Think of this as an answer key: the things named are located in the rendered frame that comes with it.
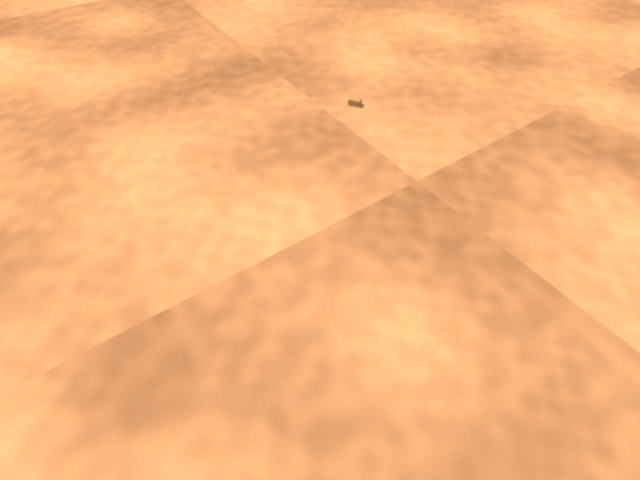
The small box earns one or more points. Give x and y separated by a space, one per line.
356 102

